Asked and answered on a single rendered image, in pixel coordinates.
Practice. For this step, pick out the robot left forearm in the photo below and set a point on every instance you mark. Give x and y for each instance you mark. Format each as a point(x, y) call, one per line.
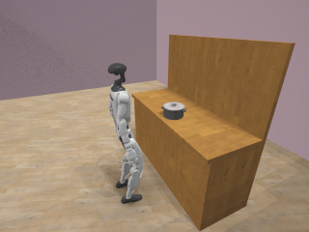
point(112, 113)

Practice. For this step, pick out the humanoid robot head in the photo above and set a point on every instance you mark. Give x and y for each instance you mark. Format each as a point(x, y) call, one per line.
point(118, 69)

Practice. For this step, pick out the right robot foot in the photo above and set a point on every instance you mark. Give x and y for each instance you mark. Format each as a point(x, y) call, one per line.
point(133, 198)

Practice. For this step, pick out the robot right upper arm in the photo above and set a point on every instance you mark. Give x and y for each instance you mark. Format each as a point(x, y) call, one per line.
point(122, 100)

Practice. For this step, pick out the pot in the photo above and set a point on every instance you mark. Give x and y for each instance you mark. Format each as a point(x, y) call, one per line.
point(173, 115)

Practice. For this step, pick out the robot left upper arm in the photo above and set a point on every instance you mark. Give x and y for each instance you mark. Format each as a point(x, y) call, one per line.
point(110, 103)

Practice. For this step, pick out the lid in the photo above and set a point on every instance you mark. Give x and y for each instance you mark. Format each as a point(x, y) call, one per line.
point(169, 106)

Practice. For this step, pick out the right robot hand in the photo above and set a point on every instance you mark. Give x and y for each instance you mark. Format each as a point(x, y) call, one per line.
point(131, 155)

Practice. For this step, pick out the table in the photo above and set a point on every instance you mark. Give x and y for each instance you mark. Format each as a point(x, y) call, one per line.
point(230, 89)

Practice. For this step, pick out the robot right forearm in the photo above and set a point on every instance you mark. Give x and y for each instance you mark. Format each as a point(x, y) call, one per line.
point(124, 135)

